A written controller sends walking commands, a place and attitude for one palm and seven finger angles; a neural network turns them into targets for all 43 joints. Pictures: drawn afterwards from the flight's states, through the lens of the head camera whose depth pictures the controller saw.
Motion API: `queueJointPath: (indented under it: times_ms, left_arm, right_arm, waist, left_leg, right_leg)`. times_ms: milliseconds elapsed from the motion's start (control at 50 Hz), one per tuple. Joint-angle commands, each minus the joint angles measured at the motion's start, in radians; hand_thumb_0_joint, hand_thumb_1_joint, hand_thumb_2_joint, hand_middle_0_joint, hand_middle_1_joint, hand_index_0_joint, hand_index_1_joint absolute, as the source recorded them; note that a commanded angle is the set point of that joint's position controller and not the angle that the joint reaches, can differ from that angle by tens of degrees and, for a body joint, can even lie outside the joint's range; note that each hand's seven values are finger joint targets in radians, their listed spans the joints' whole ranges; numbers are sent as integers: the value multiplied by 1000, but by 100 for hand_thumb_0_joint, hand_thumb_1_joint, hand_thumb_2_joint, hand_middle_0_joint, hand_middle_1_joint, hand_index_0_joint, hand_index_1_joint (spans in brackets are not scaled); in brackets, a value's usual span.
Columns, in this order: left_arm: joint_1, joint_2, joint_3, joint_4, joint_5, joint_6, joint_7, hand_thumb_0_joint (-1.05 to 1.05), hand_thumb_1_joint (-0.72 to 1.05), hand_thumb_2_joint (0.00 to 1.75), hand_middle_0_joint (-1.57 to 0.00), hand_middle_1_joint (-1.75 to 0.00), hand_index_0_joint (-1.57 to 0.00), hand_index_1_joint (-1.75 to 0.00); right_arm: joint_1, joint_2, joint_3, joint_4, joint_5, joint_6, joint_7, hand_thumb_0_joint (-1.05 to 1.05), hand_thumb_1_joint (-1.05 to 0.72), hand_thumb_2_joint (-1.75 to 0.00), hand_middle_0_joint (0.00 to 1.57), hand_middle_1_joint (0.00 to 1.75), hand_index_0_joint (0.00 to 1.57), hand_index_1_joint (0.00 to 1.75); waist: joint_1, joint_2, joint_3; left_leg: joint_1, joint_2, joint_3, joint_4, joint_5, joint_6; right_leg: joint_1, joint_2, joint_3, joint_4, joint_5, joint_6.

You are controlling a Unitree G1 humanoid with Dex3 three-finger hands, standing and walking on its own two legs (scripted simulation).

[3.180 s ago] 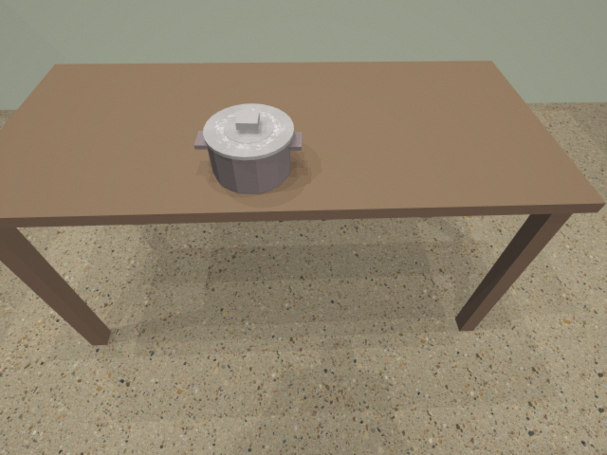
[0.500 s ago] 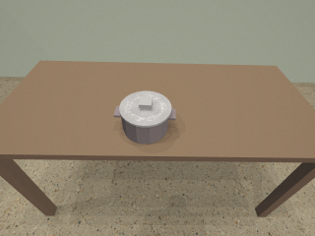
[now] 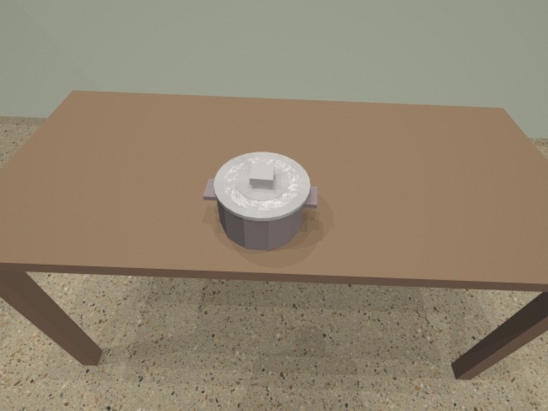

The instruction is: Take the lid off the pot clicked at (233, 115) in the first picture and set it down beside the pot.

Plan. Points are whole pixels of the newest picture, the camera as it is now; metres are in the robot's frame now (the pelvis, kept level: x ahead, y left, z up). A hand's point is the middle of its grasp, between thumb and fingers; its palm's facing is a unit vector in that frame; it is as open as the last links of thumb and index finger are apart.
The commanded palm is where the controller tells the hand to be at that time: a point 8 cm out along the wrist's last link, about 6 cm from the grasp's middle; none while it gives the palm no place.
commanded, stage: look again from close up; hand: left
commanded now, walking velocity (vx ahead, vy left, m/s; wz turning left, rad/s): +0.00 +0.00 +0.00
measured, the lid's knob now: (262, 174) +0.52 +0.05 +0.05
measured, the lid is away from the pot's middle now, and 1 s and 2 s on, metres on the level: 0.00 0.00 0.00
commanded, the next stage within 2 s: shuffle to correct the standing spot in 0.98 s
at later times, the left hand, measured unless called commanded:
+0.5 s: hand out of the picture +0.00 +0.17 -0.18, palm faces +0.01 -0.98 -0.17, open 7.4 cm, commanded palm none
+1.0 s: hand out of the picture -0.04 +0.18 -0.18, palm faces +0.01 -0.99 -0.14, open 7.4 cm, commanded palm none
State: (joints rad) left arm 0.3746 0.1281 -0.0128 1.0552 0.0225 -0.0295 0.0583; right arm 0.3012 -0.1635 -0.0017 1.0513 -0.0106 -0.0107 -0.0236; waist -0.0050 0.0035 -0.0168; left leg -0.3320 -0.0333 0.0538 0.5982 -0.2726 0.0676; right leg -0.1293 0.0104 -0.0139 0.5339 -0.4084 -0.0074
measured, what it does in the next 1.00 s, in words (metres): stands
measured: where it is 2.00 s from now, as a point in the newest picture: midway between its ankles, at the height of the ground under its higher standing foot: outside the picture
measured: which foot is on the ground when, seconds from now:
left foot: down 0.00-1.00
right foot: down 0.00-1.00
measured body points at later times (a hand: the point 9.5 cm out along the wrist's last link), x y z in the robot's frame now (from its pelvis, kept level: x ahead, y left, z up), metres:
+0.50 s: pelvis +0.00 +0.00 +0.01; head +0.01 +0.03 +0.46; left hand +0.00 +0.22 -0.16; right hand +0.05 -0.23 -0.14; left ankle +0.03 +0.08 -0.73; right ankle -0.08 -0.12 -0.73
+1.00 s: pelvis -0.01 +0.02 +0.01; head +0.01 +0.05 +0.46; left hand -0.04 +0.23 -0.16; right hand +0.01 -0.22 -0.13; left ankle +0.03 +0.08 -0.73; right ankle -0.08 -0.12 -0.73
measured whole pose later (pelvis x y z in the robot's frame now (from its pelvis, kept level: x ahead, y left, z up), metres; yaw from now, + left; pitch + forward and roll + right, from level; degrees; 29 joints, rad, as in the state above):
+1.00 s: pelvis -0.01 +0.02 +0.01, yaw +0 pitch -1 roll -1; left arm 0.37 0.17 -0.02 1.05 0.02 -0.01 0.04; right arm 0.26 -0.15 0.00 1.09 0.00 -0.02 -0.02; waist 0.01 -0.05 0.04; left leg -0.27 -0.06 0.06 0.47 -0.20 0.09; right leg -0.07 -0.01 -0.01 0.41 -0.33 0.02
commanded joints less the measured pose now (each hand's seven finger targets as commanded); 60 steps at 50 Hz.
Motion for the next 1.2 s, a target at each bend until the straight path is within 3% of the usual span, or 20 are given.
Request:
queueJointPath:
  times_ms: [0,80,180,200,280,300,380,400,560,740,780,900,1060,1120,1180]
  left_arm:
    - [90,99,17,-38,-4,-3,-3,0,90,90,-20,-30,-20,-30]
    - [87,108,20,-52,-4,-1,0,0,90,90,-20,-30,-20,-30]
    - [79,121,22,-63,-5,-2,0,0,90,90,-20,-30,-20,-30]
    - [69,131,22,-67,-5,1,-2,0,90,90,-20,-30,-20,-30]
    - [64,126,21,-71,-4,3,-2,0,90,90,-20,-30,-20,-30]
    - [66,135,21,-73,-5,4,-4,0,90,90,-20,-30,-20,-30]
    - [63,129,19,-70,-4,7,-5,0,90,90,-20,-30,-20,-30]
    - [64,137,18,-71,-5,7,-7,0,90,90,-20,-30,-20,-30]
    - [71,132,14,-62,-3,10,-11,0,90,90,-20,-30,-20,-30]
    - [83,129,11,-40,-5,6,-12,0,90,90,-20,-30,-20,-30]
    - [87,124,9,-35,-5,8,-12,0,90,90,-20,-30,-20,-30]
    - [95,126,8,-23,-4,8,-14,0,90,90,-20,-30,-20,-30]
    - [104,111,7,-12,-2,11,-14,0,90,90,-20,-30,-20,-30]
    - [109,97,4,-4,-3,15,-17,0,90,90,-20,-30,-20,-30]
    - [123,89,3,1,1,21,-21,0,90,90,-20,-30,-20,-30]
  right_arm:
    - [23,-75,-9,-52,5,-23,-1,0,-90,-90,20,30,20,30]
    - [-1,-86,-9,-55,5,-24,-4,0,-90,-90,20,30,20,30]
    - [-22,-90,-11,-56,7,-26,-8,0,-90,-90,20,30,20,30]
    - [-24,-88,-12,-58,9,-26,-7,0,-90,-90,20,30,20,30]
    - [-36,-92,-13,-55,8,-23,-8,0,-90,-90,20,30,20,30]
    - [-38,-90,-13,-54,10,-25,-6,0,-90,-90,20,30,20,30]
    - [-43,-93,-13,-50,10,-22,-5,0,-90,-90,20,30,20,30]
    - [-47,-93,-13,-50,11,-22,-4,0,-90,-90,20,30,20,30]
    - [-45,-101,-15,-44,8,-19,1,0,-90,-90,20,30,20,30]
    - [-26,-98,-15,-23,12,-24,0,0,-90,-90,20,30,20,30]
    - [-19,-96,-14,-17,11,-22,0,0,-90,-90,20,30,20,30]
    - [-13,-88,-14,-7,13,-24,0,0,-90,-90,20,30,20,30]
    - [-7,-87,-18,-3,11,-21,1,0,-90,-90,20,30,20,30]
    - [0,-89,-23,4,10,-19,0,0,-90,-90,20,30,20,30]
    - [2,-99,-32,7,8,-13,1,0,-90,-90,20,30,20,30]
  waist:
    - [10,-45,77]
    - [10,7,48]
    - [13,11,13]
    - [13,-23,22]
    - [12,11,40]
    - [18,-13,39]
    - [16,2,57]
    - [22,-24,61]
    - [20,-1,78]
    - [20,-34,60]
    - [19,-3,76]
    - [25,-12,80]
    - [23,3,97]
    - [19,-14,92]
    - [20,42,115]
  left_leg:
    - [87,121,-143,-108,233,6]
    - [124,128,-147,-106,307,7]
    - [163,132,-136,-94,376,1]
    - [157,133,-138,-100,377,2]
    - [162,134,-140,-119,348,0]
    - [161,136,-140,-122,348,1]
    - [156,134,-148,-150,292,0]
    - [152,135,-151,-155,278,2]
    - [146,136,-167,-209,152,2]
    - [165,136,-162,-201,211,4]
    - [161,137,-168,-221,174,3]
    - [149,139,-173,-227,172,6]
    - [134,141,-186,-262,76,5]
    - [127,159,-214,-295,-37,9]
    - [91,183,-258,-356,-194,19]
  right_leg:
    - [-114,-87,81,-107,263,-54]
    - [-94,-89,86,-103,292,-49]
    - [-64,-101,88,-112,378,-39]
    - [-61,-96,80,-113,386,-37]
    - [-69,-98,83,-130,341,-33]
    - [-61,-98,75,-136,348,-30]
    - [-67,-100,76,-151,287,-29]
    - [-64,-99,69,-157,284,-28]
    - [-82,-102,68,-176,196,-28]
    - [-62,-114,63,-181,242,-29]
    - [-75,-110,61,-185,206,-28]
    - [-61,-109,50,-191,213,-26]
    - [-80,-109,48,-193,161,-26]
    - [-77,-90,27,-184,108,-17]
    - [-96,-68,-5,-147,48,-15]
